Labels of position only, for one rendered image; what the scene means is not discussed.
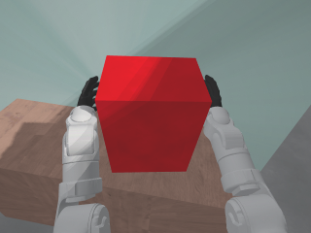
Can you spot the robot left upper arm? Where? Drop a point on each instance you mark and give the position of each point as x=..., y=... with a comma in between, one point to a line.
x=86, y=218

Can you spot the right robot forearm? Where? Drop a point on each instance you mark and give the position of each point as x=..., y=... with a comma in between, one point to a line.
x=239, y=175

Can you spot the pedestal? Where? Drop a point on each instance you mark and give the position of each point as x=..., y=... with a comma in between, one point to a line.
x=31, y=169

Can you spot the left robot forearm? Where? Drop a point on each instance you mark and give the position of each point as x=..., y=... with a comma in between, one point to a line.
x=80, y=159

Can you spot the robot right hand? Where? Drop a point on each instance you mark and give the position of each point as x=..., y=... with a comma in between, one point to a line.
x=214, y=91

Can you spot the robot left hand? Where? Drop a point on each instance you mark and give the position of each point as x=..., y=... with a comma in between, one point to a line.
x=86, y=97

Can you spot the carton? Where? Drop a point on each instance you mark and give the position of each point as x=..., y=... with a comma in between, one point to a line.
x=151, y=111

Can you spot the robot right upper arm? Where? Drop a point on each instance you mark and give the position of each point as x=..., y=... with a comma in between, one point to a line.
x=254, y=214

